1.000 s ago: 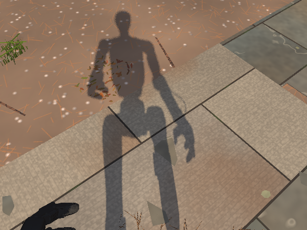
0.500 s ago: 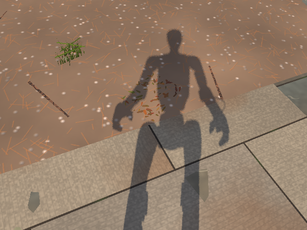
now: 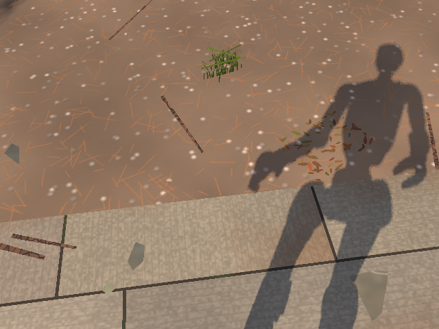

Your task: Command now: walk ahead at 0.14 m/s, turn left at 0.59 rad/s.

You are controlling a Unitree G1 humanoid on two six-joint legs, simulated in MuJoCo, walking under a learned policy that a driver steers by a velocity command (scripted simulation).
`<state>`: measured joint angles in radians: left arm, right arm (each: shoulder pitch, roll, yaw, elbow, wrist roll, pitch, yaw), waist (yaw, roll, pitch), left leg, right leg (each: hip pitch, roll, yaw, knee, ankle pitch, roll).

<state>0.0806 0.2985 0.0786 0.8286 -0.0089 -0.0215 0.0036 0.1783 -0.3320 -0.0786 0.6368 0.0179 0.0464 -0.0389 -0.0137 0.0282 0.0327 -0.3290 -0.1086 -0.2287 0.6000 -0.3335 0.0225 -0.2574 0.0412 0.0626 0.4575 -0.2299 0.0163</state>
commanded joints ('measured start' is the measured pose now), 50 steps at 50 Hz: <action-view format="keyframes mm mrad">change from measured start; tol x16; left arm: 1 106 226 51 -37 34 -11 3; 22 269 20 -46 -53 18 -64 -12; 50 -8 74 -24 -23 9 -1 -6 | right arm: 1 33 -116 -28 -103 -7 -30 2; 16 -125 -32 16 -118 9 -112 52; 22 260 -261 -56 -46 -35 -92 31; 31 -4 -53 6 -20 -34 -120 42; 50 100 -41 22 139 -31 -42 11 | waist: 1 24 -276 -89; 19 20 -150 14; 22 -59 305 -280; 42 -58 -172 -156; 50 5 -78 -108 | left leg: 1 -379 39 51 377 -283 -8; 6 -411 102 96 487 15 -54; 19 78 108 279 -133 169 14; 21 473 278 70 -165 303 90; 22 618 521 -319 -258 390 248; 25 400 418 -82 -259 670 226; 33 153 298 170 -323 801 194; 38 157 317 125 -276 626 178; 43 86 136 210 -202 63 -11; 50 156 152 200 -183 275 -5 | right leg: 1 237 -468 540 -247 -184 -283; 3 192 -342 396 -278 -369 -222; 18 100 -306 100 -264 -11 -196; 20 54 -227 15 -27 294 -132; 21 -71 -158 -57 261 172 -68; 22 -362 -22 -108 564 -292 1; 24 -419 -96 -2 758 -313 1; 38 -32 -88 -47 108 95 0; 41 195 -194 65 -26 592 -66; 50 136 -137 36 46 467 -105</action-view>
